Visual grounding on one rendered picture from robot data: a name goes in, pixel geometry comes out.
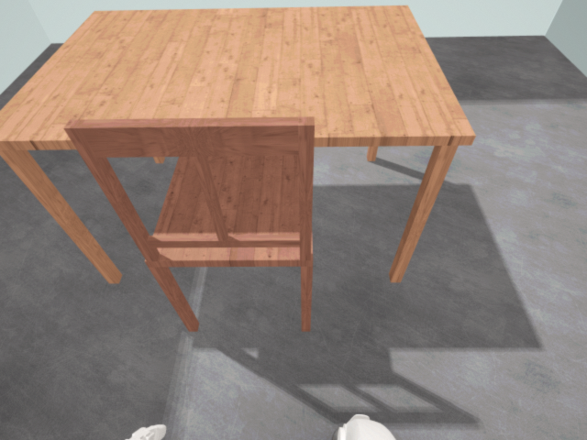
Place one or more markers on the robot right shin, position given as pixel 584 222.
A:
pixel 359 416

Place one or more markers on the table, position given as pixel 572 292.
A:
pixel 366 73

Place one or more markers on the right robot thigh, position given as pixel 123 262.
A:
pixel 363 429

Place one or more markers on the chair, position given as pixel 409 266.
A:
pixel 241 194

